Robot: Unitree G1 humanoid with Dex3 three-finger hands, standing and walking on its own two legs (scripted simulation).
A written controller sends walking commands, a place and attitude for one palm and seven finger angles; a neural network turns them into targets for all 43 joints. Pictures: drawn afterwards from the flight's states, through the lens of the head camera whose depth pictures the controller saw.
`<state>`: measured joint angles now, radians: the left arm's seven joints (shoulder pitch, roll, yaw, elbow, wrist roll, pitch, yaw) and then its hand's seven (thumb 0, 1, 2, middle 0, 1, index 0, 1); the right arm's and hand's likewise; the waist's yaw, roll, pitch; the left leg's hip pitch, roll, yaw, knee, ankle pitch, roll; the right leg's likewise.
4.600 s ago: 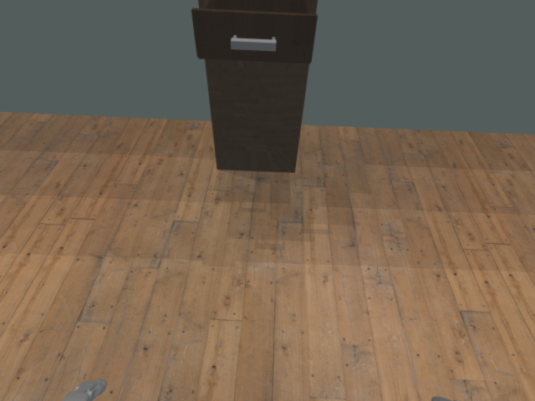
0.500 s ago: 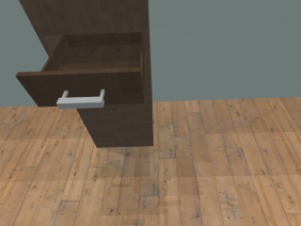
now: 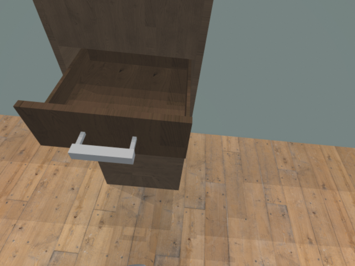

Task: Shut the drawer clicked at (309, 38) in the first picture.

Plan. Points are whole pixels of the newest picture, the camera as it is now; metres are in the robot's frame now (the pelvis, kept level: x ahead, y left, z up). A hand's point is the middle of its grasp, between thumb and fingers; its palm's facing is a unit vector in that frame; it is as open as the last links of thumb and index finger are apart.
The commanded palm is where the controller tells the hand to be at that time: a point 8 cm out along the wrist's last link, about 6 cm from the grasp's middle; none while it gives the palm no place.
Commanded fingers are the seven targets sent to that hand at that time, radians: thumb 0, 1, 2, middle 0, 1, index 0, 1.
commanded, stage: come to a stop and stand still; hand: left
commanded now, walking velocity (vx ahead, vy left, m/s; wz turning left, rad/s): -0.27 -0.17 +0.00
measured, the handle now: (105, 146) +0.34 +0.22 +0.05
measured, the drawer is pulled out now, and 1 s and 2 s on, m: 0.25 0.25 0.25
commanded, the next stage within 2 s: look again from close up in 1.24 s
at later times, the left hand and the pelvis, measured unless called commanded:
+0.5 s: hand out of the picture -0.02 +0.11 -0.15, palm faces +0.05 -0.97 -0.26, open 7.4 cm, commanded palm none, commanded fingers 0.00 0.90 0.90 -0.20 -0.30 -0.20 -0.30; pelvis -0.04 -0.07 +0.01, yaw -1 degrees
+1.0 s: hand out of the picture -0.07 +0.17 -0.18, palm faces +0.08 -0.97 -0.21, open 7.4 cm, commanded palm none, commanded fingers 0.00 0.90 0.90 -0.20 -0.30 -0.20 -0.30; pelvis -0.05 -0.02 +0.00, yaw +0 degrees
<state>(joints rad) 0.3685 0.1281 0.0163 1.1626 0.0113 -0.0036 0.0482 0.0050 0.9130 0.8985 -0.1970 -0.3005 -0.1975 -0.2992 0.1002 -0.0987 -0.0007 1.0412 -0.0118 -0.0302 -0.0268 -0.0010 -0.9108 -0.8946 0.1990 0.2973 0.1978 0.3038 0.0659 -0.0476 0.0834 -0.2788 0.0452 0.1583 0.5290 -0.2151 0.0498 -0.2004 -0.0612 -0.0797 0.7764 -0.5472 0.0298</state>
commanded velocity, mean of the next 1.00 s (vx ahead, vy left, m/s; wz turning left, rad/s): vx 0.02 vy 0.06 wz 0.00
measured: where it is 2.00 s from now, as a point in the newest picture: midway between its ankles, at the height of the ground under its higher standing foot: outside the picture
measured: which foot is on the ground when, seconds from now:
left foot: down 0.00-0.36, up 0.38-0.80, down 0.82-1.00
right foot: up 0.00-0.32, down 0.34-1.00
